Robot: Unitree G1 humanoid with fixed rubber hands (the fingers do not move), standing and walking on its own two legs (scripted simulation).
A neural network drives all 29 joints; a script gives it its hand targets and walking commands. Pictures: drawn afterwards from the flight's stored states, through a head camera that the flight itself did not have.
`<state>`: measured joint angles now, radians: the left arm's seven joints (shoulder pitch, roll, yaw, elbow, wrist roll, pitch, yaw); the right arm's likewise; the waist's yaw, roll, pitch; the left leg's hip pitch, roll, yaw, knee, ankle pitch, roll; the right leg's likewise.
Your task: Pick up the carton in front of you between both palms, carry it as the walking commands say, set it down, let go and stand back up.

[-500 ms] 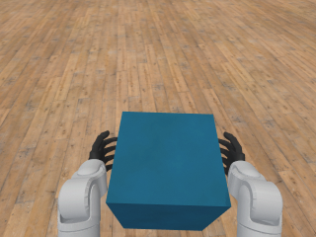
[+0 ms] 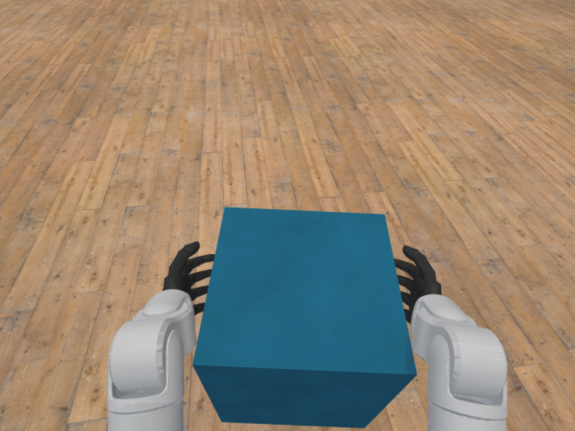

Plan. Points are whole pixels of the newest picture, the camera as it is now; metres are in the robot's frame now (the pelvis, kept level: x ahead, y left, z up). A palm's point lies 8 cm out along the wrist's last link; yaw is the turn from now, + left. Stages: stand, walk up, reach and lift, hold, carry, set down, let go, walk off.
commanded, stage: carry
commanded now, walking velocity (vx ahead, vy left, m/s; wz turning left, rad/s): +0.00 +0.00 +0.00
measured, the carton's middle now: (298, 324) +0.26 +0.00 +0.03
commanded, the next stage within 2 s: hold in 1.36 s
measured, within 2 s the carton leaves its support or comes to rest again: neither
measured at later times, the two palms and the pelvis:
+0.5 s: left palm (180, 311) +0.24 +0.15 +0.09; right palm (422, 316) +0.24 -0.15 +0.09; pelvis +0.00 +0.00 +0.00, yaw +0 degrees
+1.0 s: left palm (188, 334) +0.23 +0.15 +0.04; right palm (415, 338) +0.23 -0.15 +0.04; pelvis -0.05 +0.00 +0.00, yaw +0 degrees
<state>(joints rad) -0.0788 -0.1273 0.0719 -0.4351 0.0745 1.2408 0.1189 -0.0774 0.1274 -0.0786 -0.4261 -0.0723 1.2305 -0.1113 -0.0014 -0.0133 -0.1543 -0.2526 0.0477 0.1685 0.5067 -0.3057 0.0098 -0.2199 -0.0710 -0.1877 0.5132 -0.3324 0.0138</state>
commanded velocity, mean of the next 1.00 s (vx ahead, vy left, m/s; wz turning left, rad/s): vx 0.00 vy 0.00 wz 0.00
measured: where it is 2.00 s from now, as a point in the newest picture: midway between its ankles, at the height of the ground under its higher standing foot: outside the picture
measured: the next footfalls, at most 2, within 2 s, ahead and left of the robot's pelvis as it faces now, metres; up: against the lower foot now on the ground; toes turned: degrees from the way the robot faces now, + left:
none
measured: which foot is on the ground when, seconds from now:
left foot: down 0.00-1.00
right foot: down 0.00-1.00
